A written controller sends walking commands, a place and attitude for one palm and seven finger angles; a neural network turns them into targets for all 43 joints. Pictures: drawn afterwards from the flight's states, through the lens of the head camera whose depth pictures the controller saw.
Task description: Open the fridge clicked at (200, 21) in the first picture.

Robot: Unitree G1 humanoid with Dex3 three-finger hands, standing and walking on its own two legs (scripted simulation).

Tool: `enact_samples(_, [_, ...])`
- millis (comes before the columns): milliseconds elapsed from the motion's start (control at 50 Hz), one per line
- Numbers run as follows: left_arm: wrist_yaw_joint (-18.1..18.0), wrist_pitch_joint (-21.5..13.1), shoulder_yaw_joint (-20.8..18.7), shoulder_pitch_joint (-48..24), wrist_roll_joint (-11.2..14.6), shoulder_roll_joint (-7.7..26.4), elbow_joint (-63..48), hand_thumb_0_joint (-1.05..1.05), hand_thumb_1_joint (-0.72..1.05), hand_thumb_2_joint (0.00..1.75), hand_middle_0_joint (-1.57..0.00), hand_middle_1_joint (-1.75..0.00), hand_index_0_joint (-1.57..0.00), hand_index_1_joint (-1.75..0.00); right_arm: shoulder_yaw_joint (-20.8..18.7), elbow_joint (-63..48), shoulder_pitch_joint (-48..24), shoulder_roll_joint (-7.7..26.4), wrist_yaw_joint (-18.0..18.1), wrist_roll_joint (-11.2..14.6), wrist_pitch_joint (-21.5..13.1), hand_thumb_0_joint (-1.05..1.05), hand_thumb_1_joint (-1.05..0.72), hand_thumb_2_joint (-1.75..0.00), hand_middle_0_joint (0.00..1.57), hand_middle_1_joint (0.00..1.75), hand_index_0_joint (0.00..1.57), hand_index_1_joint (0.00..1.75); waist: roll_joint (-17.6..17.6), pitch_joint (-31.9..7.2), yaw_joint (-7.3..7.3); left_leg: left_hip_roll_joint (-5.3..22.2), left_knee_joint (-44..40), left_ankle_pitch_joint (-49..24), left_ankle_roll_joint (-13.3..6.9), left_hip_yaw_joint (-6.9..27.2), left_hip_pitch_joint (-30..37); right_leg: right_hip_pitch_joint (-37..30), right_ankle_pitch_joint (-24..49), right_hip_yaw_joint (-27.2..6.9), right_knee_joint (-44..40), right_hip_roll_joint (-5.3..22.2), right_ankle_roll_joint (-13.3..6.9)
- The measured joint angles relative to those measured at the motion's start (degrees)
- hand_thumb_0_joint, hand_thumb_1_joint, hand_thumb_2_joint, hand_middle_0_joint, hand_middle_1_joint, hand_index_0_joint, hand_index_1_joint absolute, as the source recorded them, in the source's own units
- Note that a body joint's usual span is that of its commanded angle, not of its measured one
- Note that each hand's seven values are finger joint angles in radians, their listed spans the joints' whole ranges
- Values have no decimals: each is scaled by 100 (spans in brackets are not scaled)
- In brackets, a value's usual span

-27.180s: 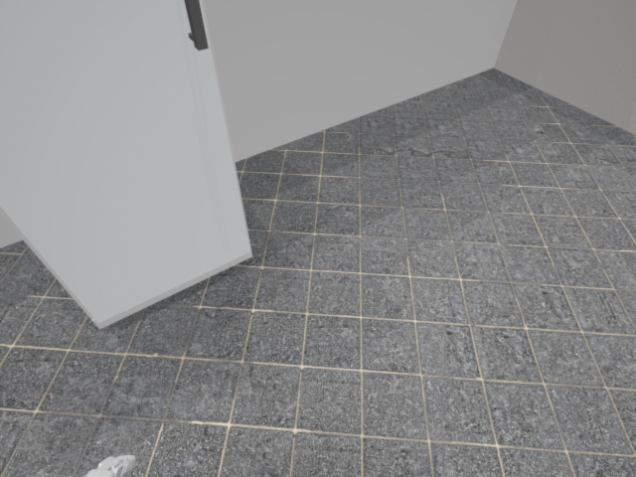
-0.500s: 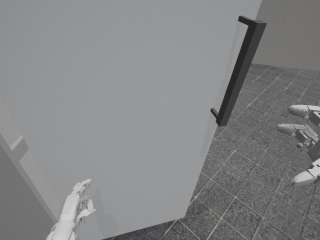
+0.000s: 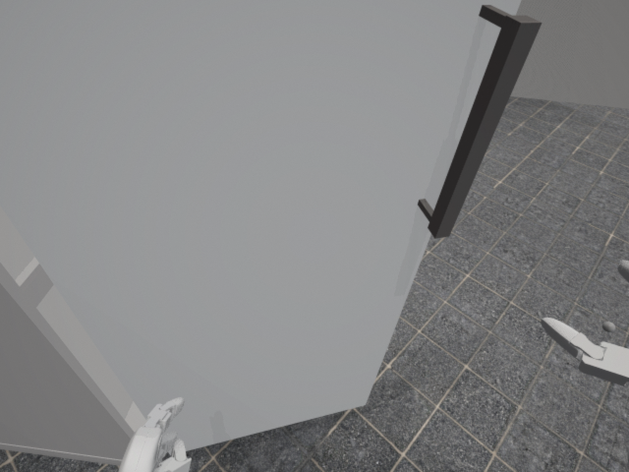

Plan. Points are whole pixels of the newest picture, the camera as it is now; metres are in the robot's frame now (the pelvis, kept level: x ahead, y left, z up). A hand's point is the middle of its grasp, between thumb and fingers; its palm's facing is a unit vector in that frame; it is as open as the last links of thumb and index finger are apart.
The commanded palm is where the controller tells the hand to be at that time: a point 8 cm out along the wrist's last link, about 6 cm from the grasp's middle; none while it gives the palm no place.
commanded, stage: draw the hand back to the body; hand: right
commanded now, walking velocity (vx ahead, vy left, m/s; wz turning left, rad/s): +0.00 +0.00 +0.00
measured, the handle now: (461, 138) +0.43 -0.17 +0.25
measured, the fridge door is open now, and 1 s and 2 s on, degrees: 69 69 69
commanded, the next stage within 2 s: step back with the hand held close in 0.68 s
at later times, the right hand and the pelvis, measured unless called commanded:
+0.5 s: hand (602, 365) +0.18 -0.26 +0.16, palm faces +0.52 +0.77 -0.36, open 7.7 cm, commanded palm +0.14 -0.29 +0.17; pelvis +0.00 +0.01 +0.00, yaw +0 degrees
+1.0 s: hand (583, 360) +0.19 -0.25 +0.15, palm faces +0.41 +0.80 -0.44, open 7.4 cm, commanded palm +0.13 -0.30 +0.17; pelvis -0.01 +0.00 +0.00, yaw +1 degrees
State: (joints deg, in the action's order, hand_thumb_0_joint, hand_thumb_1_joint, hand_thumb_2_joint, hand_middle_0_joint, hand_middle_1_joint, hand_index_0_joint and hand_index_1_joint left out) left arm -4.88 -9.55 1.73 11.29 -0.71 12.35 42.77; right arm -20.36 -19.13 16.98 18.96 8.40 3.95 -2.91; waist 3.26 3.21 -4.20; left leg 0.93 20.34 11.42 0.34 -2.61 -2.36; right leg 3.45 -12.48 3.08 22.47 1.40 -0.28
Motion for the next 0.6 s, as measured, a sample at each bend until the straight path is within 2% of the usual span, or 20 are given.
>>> enact_samples(80, [8, 33, -99, 9, 2, 45, -27, 2, 90, 90, -21, -30, -20, -30, 7, -53, 297, 60, -42, -3, -113, 0, -18, -56, 23, 71, 23, 72, 21, -33, 88, -20, -5, 21, -8, 38, 27, -56, -20, 38, -30, 20, 12])
enact_samples(180, [1, 69, -206, -36, 20, 106, -126, 2, 90, 90, -20, -30, -20, -30, -11, -95, 613, 89, -83, -2, -187, 0, -36, -65, 23, 61, 22, 61, 30, -72, 114, -59, 3, 40, -30, 60, 35, -74, -50, 59, -19, 60, 38])
enact_samples(400, [-64, 24, -257, -164, 20, 150, -257, 2, 90, 90, -20, -30, -20, -30, 98, -144, 954, -20, -57, -29, -185, 1, -74, -83, 21, 39, 21, 39, 67, -68, -10, -103, 9, 51, -72, -8, 76, -70, -58, -11, 33, 104, 77])
enact_samples(600, [-70, 8, -143, -230, 6, 3, -223, 2, 90, 90, -20, -30, -20, -30, 59, -76, 755, -25, -42, -14, -223, 2, -87, -89, 21, 31, 21, 32, 77, -32, -42, -112, -25, 19, -94, -49, 131, -115, -5, -53, -10, 110, 95])
